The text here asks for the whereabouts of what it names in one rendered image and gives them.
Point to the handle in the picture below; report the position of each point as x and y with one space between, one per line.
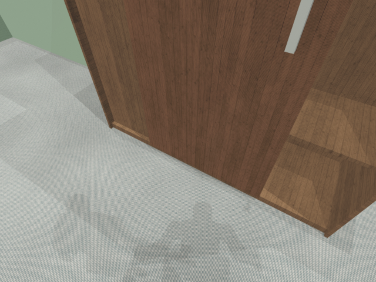
298 25

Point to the wardrobe door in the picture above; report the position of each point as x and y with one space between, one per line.
107 31
218 89

